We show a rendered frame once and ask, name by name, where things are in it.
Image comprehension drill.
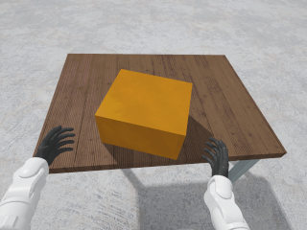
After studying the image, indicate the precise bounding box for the table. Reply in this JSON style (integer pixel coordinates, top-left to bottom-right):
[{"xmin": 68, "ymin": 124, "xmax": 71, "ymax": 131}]
[{"xmin": 33, "ymin": 54, "xmax": 287, "ymax": 184}]

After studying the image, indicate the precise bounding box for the robot left forearm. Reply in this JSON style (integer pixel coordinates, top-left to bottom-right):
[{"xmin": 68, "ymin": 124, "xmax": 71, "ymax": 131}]
[{"xmin": 0, "ymin": 157, "xmax": 49, "ymax": 230}]

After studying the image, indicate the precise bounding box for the right robot hand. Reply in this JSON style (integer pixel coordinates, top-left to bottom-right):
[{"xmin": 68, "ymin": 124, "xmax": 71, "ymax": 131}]
[{"xmin": 201, "ymin": 137, "xmax": 229, "ymax": 178}]

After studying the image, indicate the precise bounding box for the left robot hand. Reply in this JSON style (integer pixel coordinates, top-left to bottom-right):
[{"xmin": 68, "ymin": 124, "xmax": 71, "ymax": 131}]
[{"xmin": 35, "ymin": 126, "xmax": 76, "ymax": 167}]

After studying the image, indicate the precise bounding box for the carton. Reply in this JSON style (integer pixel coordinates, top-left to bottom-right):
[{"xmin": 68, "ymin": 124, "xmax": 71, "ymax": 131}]
[{"xmin": 94, "ymin": 69, "xmax": 193, "ymax": 160}]

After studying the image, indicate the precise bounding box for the robot right forearm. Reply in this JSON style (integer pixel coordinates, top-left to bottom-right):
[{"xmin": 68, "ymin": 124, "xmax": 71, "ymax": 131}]
[{"xmin": 203, "ymin": 175, "xmax": 250, "ymax": 230}]

